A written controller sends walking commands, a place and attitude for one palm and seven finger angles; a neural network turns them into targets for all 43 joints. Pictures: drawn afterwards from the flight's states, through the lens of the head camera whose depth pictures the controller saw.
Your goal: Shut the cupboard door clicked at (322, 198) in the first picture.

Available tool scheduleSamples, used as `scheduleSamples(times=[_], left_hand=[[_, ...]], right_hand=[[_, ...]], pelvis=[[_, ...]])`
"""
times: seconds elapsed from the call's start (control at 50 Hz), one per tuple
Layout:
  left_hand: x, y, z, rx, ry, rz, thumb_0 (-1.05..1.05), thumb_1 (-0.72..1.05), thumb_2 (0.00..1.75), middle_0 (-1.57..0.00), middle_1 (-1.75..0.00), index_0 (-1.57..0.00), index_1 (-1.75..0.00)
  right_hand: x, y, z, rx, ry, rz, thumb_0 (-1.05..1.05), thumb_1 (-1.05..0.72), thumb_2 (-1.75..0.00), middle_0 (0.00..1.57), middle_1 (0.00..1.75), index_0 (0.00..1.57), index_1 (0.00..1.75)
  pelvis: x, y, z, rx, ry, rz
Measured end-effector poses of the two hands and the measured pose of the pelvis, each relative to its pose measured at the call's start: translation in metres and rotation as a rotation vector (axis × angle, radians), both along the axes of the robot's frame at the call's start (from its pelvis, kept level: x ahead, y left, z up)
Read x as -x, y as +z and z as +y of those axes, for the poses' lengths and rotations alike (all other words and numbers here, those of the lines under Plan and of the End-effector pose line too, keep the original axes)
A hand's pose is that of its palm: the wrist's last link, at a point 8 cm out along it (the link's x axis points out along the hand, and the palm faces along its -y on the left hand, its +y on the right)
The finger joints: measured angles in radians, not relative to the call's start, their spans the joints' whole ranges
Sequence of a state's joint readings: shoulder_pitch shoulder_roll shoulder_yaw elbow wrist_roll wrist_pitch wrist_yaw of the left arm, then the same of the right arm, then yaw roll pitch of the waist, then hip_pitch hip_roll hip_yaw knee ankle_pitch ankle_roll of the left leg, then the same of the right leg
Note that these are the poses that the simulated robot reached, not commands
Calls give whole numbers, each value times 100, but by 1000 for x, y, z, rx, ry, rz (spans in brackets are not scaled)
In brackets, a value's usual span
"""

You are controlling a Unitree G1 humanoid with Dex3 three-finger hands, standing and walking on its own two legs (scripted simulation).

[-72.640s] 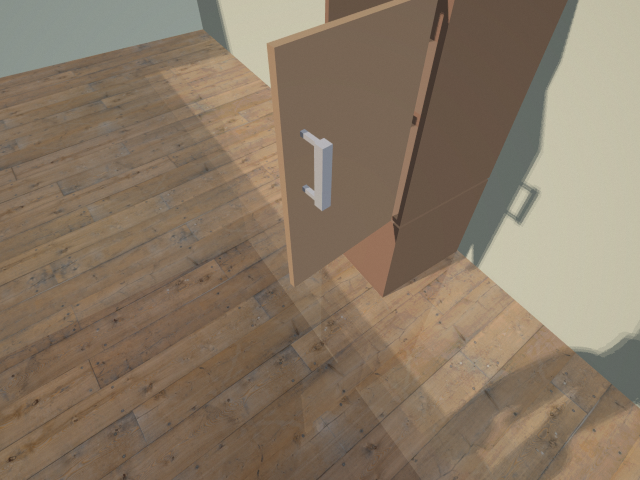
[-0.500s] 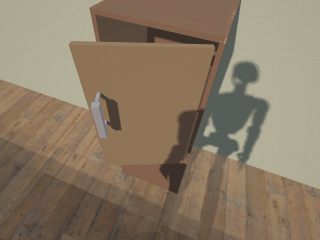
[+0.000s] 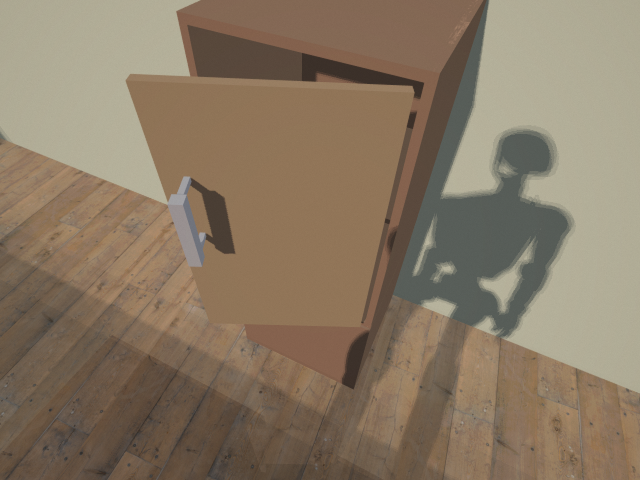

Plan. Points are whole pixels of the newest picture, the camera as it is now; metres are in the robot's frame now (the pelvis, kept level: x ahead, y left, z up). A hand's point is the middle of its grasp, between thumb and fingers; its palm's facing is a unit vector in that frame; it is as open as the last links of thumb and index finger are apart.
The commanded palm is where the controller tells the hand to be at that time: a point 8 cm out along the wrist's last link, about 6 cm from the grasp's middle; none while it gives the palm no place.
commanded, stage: look again from close up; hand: left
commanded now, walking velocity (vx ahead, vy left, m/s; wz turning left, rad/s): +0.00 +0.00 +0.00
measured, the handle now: (191, 223) +0.47 +0.24 +0.02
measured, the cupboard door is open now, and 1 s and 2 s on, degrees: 25 25 25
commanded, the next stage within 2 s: raise the hand and make a fist in 0.60 s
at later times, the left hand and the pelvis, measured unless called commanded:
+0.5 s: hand out of the picture +0.04 +0.22 -0.18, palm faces +0.02 -0.97 -0.23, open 7.4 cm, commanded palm none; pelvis +0.02 +0.03 -0.01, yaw +0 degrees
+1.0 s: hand (167, 402) +0.20 +0.20 -0.01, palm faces +0.09 -1.00 -0.01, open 6.7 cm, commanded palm +0.12 +0.25 -0.06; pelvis -0.01 +0.02 -0.05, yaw +1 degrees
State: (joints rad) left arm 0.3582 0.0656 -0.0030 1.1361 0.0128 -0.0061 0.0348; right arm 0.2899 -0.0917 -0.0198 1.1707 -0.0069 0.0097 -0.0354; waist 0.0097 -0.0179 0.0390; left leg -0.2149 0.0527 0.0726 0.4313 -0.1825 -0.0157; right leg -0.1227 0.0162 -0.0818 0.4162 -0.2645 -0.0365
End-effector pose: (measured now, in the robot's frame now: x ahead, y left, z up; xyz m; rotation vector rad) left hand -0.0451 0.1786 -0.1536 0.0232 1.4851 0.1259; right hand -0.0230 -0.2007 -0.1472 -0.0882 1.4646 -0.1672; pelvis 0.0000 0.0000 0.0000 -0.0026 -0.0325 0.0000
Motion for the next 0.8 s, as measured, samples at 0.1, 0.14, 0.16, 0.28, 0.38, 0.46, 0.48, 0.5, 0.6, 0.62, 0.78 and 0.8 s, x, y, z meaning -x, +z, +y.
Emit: scheduleSamples(times=[0.1,0.14,0.16,0.28,0.38,0.46,0.48,0.5,0.6,0.62,0.78,0.8], left_hand=[[9,2,-3,1,9,28,0,91,89,-20,-30,-20,-30],[10,2,1,-10,-4,22,0,91,89,-20,-30,-20,-30],[9,1,6,-15,-11,21,0,91,89,-20,-30,-20,-30],[-16,1,43,-80,-32,-34,0,91,89,-20,-30,-20,-30],[-49,5,71,-129,-49,-112,0,91,90,-20,-30,-20,-30],[-70,7,82,-144,-66,-152,0,91,90,-20,-30,-19,-30],[-74,8,84,-144,-69,-157,0,91,90,-20,-30,-19,-30],[-77,8,85,-143,-72,-162,0,91,90,-20,-30,-19,-30],[-86,6,86,-127,-79,-165,0,91,90,-20,-30,-19,-30],[-86,5,85,-122,-79,-162,0,91,90,-20,-30,-19,-30],[-128,39,98,-164,23,-460,1,92,89,-20,-31,-20,-30],[-147,60,100,-190,32,-603,2,92,89,-21,-31,-21,-31]], right_hand=[[-6,0,-4,9,19,4,1,-93,-90,20,30,20,30],[-11,-3,-6,13,24,-11,1,-93,-90,20,30,20,30],[-13,-5,-6,15,23,-25,1,-93,-90,20,30,20,30],[-25,-8,4,13,34,-84,2,-94,-90,19,30,20,30],[-29,-9,13,6,47,-86,2,-94,-90,20,30,20,30],[-31,-7,17,5,53,-81,2,-94,-90,20,30,20,30],[-32,-7,18,6,53,-80,2,-94,-90,20,30,20,30],[-32,-6,19,7,54,-79,2,-94,-90,20,30,20,30],[-37,-3,20,18,58,-76,1,-93,-90,20,30,20,30],[-39,-2,20,21,59,-77,1,-93,-90,20,30,20,30],[-67,12,8,106,74,-277,1,-93,-90,20,30,20,30],[-76,16,4,119,73,-355,1,-93,-90,20,30,20,30]], pelvis=[[-2,0,1,5,1,8],[-2,-3,5,23,1,19],[-2,-5,7,30,3,22],[-9,-8,19,15,10,19],[-14,-8,27,4,6,18],[-17,-7,31,-2,2,20],[-18,-6,32,-2,2,21],[-18,-6,33,-3,1,21],[-21,-5,36,-5,0,23],[-22,-5,37,-5,0,24],[-19,-10,39,-2,-5,22],[-18,-11,38,-10,-3,27]])
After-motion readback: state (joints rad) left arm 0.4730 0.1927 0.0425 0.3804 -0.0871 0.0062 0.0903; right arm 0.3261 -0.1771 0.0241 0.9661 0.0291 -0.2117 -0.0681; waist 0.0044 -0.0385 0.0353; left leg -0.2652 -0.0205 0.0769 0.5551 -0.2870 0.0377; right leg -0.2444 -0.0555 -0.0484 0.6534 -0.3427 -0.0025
